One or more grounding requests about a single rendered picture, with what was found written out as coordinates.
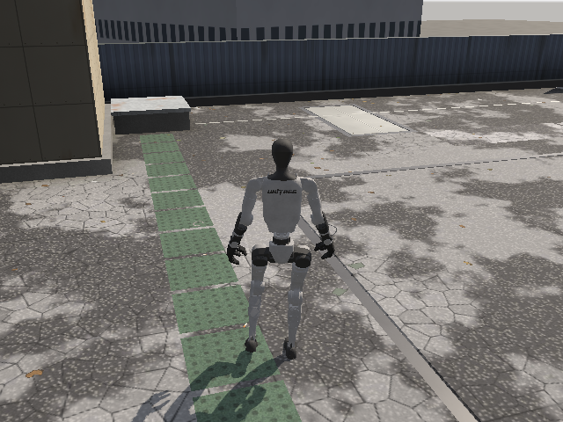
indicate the robot left upper arm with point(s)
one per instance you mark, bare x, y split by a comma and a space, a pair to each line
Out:
253, 186

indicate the robot right upper arm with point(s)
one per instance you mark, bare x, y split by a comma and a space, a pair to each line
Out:
309, 185

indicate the right robot forearm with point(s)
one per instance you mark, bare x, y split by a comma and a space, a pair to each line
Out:
324, 232

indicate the robot right thigh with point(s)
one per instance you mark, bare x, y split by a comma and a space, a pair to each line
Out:
302, 261

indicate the right robot hand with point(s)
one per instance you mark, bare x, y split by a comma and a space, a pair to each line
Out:
321, 246

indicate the left robot foot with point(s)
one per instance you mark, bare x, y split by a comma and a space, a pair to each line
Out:
251, 345

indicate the left robot hand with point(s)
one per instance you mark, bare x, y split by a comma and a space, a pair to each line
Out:
235, 251

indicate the left robot forearm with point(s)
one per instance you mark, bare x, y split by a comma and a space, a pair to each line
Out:
237, 233

